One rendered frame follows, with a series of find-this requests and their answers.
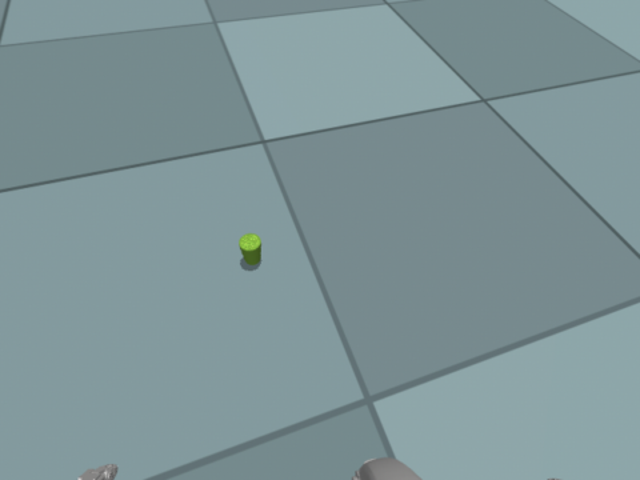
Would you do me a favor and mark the cup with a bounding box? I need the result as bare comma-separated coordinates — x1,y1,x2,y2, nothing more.
239,233,261,265

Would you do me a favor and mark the left robot hand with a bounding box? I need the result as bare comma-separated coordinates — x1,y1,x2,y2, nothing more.
78,464,118,480

